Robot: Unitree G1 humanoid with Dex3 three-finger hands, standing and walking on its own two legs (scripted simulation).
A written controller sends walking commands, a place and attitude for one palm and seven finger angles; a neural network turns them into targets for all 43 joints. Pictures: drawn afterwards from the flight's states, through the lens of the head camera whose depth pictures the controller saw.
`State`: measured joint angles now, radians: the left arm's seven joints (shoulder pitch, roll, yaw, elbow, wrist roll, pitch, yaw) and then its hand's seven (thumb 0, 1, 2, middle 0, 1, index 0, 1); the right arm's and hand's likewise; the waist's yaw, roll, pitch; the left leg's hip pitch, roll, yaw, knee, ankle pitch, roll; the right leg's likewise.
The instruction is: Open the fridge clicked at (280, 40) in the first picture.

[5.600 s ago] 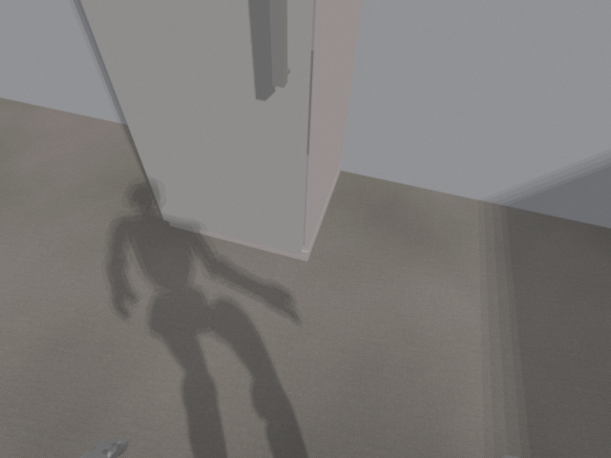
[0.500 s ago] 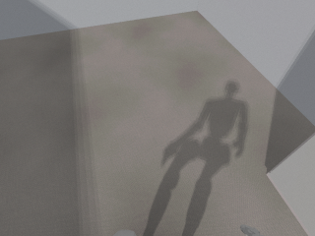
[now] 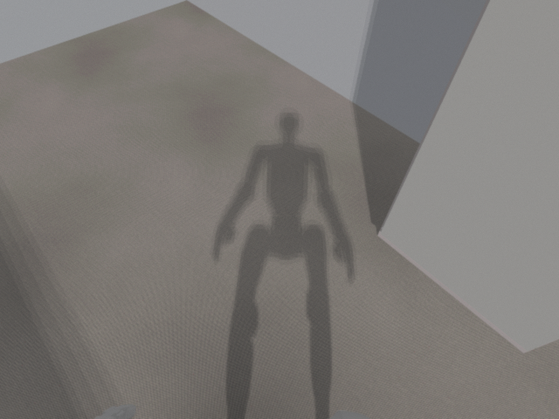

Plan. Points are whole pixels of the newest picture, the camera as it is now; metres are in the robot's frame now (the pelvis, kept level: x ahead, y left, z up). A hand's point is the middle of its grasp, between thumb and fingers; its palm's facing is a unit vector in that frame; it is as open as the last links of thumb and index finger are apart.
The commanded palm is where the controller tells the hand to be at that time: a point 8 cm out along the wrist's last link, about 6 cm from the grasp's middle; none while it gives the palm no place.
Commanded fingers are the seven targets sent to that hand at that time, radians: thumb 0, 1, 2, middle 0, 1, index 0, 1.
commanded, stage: turn to face it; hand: right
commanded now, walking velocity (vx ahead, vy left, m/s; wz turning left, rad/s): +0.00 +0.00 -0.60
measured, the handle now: out of the picture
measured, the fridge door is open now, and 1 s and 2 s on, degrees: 0 0 0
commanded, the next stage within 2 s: take the last steps up to it in 1.28 s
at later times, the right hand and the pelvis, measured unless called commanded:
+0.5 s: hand out of the picture +0.09 -0.27 -0.14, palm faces +0.25 +0.94 -0.24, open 7.3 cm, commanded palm none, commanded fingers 0.00 -0.90 -0.90 0.20 0.30 0.20 0.30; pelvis +0.00 -0.04 +0.01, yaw -15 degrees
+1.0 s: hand out of the picture -0.09 -0.21 -0.15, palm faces +0.55 +0.80 -0.26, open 7.3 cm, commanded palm none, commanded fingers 0.00 -0.90 -0.90 0.20 0.30 0.20 0.30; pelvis -0.03 -0.01 +0.00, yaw -34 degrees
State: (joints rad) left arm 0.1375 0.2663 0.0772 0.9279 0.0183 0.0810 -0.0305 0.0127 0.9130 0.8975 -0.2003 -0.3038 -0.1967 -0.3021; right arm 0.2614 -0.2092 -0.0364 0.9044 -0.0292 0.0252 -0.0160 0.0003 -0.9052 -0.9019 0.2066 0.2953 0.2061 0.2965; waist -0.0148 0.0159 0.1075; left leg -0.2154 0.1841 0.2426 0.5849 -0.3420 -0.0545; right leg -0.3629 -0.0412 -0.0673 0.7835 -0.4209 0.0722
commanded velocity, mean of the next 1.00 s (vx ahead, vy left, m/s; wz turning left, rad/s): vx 0.00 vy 0.00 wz -0.56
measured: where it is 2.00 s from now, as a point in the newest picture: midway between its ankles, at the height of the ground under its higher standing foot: outside the picture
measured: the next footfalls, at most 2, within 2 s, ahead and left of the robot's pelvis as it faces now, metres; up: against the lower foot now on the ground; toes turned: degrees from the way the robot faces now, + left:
right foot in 0.04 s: +0.03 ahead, -0.12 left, +0.00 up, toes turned -7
left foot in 0.66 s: +0.08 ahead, +0.10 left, +0.00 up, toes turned -21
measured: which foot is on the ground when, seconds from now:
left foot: down 0.00-0.04, up 0.06-0.64, down 0.66-1.00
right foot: up 0.00-0.02, down 0.04-0.66, up 0.68-1.00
